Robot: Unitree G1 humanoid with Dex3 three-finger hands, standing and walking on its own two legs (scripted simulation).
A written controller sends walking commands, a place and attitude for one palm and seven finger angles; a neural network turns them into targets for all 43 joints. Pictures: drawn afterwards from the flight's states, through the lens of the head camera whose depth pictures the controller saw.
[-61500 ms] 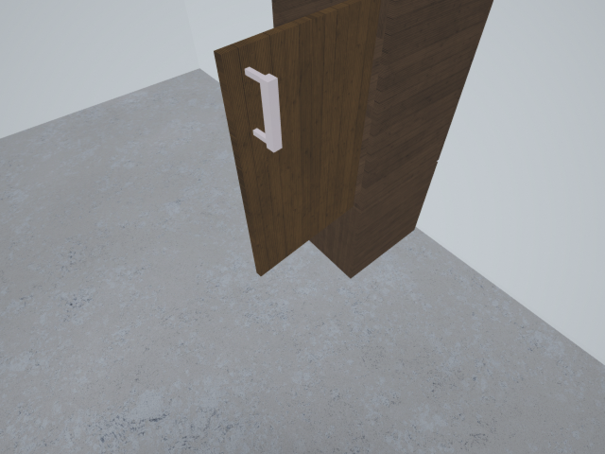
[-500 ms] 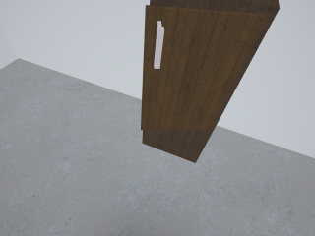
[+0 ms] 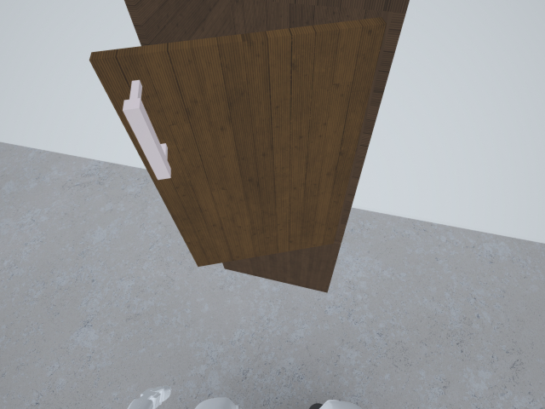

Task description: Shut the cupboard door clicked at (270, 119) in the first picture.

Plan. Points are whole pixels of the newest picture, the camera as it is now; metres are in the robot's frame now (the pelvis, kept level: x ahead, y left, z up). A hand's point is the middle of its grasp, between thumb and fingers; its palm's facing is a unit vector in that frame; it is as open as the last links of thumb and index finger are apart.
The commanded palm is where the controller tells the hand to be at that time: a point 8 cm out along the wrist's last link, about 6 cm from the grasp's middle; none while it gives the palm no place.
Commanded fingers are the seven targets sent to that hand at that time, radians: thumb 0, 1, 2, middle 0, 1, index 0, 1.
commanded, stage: come to a stop and stand still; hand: left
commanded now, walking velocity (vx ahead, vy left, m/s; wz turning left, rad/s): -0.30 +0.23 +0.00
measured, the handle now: (150, 132) +0.45 +0.17 +0.15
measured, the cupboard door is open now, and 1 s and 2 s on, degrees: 24 24 24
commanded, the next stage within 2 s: look again from close up in 0.86 s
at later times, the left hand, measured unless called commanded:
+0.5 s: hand out of the picture +0.02 +0.25 -0.18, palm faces +0.11 -0.97 -0.23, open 7.3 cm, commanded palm none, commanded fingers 0.00 0.90 0.90 -0.20 -0.30 -0.20 -0.30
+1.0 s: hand out of the picture -0.01 +0.21 -0.17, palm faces +0.02 -0.98 -0.17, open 7.3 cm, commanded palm none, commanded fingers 0.00 0.90 0.90 -0.20 -0.30 -0.20 -0.30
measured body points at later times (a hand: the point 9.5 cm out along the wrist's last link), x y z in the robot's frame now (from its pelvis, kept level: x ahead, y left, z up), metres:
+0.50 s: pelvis +0.01 +0.04 +0.00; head +0.04 +0.07 +0.45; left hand +0.02 +0.30 -0.16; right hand +0.12 -0.19 -0.13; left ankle +0.00 +0.15 -0.73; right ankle +0.01 -0.09 -0.71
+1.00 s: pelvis +0.00 +0.04 +0.01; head +0.01 +0.05 +0.46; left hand -0.01 +0.26 -0.16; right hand -0.03 -0.18 -0.15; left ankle +0.00 +0.15 -0.73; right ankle -0.02 -0.08 -0.73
